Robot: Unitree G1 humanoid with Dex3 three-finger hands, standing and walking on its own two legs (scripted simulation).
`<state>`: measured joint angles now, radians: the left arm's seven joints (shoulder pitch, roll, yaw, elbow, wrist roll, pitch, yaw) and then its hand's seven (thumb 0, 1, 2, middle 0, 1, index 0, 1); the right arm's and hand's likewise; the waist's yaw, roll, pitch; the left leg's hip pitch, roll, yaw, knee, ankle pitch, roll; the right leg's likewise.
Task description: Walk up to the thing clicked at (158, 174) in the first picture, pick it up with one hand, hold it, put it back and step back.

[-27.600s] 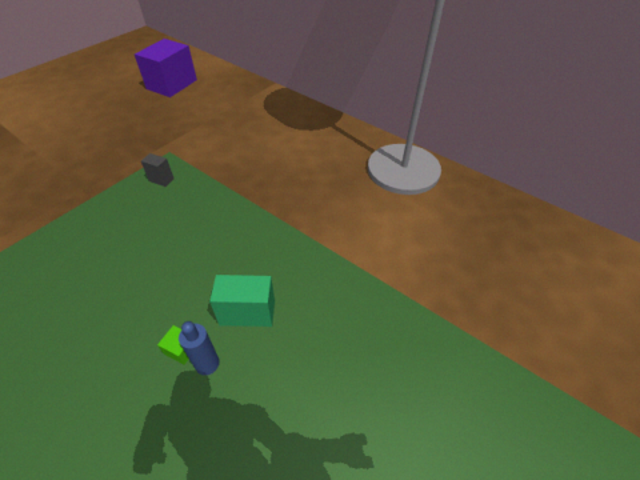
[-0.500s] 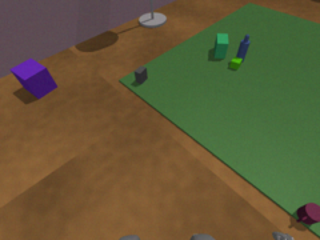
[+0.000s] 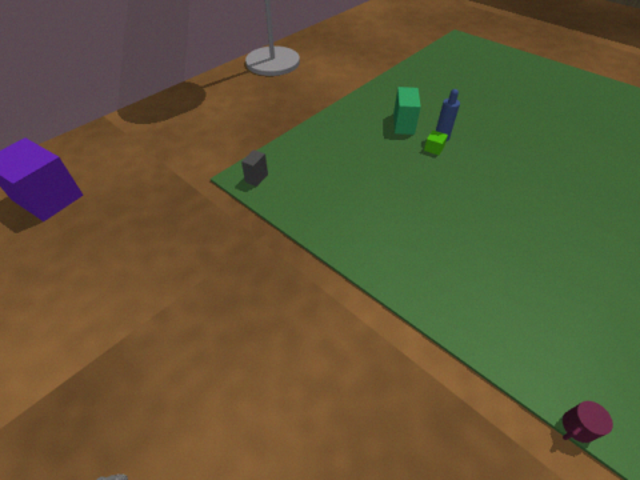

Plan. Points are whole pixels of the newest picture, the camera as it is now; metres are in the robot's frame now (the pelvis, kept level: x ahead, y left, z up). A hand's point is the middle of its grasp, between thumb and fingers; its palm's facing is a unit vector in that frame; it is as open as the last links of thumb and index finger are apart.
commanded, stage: walk up
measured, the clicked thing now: (255, 168) +1.49 +0.28 -0.70
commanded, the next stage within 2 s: stand in 0.18 s
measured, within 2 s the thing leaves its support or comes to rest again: neither
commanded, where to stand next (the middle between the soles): +0.06 +0.00 m, yaw +2 degrees
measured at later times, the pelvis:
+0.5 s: pelvis +0.02 +0.00 +0.01, yaw +1 degrees
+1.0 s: pelvis +0.01 +0.01 +0.01, yaw +2 degrees
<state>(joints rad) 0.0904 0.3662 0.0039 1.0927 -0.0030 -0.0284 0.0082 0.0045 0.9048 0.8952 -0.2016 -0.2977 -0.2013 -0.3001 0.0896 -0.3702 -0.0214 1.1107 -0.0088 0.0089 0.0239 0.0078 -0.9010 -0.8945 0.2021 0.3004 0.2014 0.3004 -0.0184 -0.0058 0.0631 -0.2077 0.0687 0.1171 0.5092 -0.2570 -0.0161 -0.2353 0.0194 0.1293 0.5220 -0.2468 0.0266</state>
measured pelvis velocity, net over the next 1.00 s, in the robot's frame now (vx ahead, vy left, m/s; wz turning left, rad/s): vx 0.01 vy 0.01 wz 0.04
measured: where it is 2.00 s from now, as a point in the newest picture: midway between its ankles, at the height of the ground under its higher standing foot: outside the picture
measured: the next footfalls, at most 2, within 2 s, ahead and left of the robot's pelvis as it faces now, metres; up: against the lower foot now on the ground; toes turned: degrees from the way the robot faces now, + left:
none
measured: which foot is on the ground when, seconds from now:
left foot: down 0.00-1.00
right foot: down 0.00-1.00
